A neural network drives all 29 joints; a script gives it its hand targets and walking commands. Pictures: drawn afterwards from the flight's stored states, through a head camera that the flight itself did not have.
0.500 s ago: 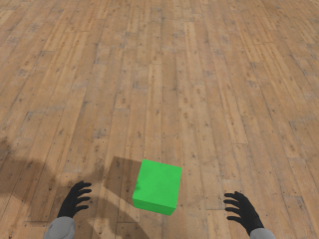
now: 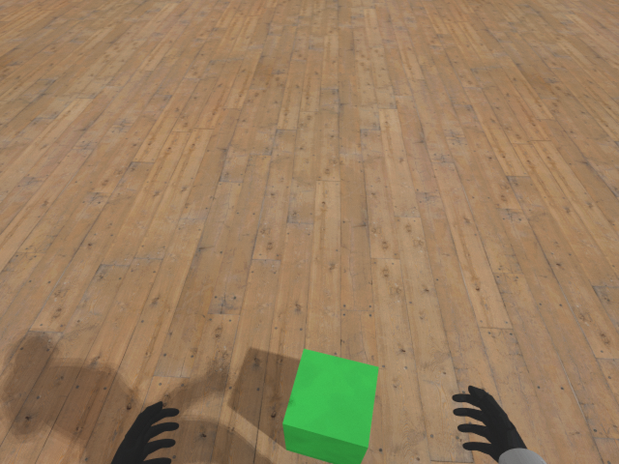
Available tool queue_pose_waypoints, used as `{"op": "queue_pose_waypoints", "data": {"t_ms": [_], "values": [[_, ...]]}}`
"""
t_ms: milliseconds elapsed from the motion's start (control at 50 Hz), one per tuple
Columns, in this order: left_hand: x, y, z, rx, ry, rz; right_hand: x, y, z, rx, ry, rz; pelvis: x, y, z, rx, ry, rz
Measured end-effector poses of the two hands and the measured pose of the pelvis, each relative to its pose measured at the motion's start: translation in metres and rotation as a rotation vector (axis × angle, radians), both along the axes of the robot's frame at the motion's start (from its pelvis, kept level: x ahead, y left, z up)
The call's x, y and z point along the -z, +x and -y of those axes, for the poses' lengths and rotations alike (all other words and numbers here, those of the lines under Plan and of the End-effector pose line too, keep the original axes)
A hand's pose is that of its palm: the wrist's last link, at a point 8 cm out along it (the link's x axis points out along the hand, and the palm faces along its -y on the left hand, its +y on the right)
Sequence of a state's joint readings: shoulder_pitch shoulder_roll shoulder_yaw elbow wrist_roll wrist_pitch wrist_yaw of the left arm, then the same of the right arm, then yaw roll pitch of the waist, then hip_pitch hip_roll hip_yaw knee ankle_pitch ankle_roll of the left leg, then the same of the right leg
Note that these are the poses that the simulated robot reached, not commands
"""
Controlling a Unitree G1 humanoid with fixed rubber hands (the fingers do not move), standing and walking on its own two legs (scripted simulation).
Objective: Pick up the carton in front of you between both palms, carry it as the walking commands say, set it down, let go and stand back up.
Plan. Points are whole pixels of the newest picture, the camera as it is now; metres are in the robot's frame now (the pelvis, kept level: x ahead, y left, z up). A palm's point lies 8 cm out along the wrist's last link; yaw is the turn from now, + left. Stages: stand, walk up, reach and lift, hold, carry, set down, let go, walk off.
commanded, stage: let go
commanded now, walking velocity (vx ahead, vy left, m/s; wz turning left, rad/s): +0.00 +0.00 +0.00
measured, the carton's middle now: (330, 410) +0.41 -0.06 -0.65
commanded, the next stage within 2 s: stand in 0.08 s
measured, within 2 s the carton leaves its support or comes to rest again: neither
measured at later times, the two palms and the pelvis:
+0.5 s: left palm out of the picture +0.13 +0.27 -0.08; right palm out of the picture +0.16 -0.31 -0.09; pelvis +0.02 -0.03 +0.00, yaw +2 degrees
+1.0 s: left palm out of the picture +0.10 +0.28 -0.08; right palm out of the picture +0.14 -0.32 -0.09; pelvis +0.01 -0.03 +0.00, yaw +2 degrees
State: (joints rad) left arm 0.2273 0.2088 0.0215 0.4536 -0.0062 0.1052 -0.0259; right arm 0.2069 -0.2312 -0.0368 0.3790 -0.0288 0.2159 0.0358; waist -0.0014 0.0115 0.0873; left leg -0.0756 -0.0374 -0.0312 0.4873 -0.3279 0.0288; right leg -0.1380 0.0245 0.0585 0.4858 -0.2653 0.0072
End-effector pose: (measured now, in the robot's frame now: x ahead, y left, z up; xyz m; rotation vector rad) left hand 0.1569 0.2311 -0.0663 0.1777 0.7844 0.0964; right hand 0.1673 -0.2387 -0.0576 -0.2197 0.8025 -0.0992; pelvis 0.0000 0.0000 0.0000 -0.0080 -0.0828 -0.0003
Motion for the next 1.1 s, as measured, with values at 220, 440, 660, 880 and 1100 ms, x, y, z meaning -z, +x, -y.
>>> {"op": "queue_pose_waypoints", "data": {"t_ms": [220,440,660,880,1100], "values": [[0.009,-0.021,-0.022,-0.024,0.156,-0.088,0.018,-0.009,0.042,0.012,-0.080,-0.010,0.003,0.001,0.016,-0.015,0.001,-0.063],[0.008,-0.029,-0.042,-0.077,0.223,-0.159,0.036,-0.013,0.066,0.001,-0.111,-0.105,0.002,0.015,0.025,-0.028,0.005,-0.083],[0.014,-0.027,-0.034,-0.095,0.196,-0.177,0.037,-0.009,0.072,-0.012,-0.128,-0.129,0.000,0.020,0.030,-0.036,0.003,-0.073],[0.017,-0.044,-0.040,-0.116,0.195,-0.218,0.036,-0.020,0.077,-0.013,-0.145,-0.158,-0.003,0.014,0.031,-0.038,0.004,-0.058],[0.018,-0.063,-0.047,-0.128,0.198,-0.257,0.038,-0.039,0.081,-0.009,-0.154,-0.199,-0.006,0.005,0.029,-0.037,0.006,-0.047]]}}
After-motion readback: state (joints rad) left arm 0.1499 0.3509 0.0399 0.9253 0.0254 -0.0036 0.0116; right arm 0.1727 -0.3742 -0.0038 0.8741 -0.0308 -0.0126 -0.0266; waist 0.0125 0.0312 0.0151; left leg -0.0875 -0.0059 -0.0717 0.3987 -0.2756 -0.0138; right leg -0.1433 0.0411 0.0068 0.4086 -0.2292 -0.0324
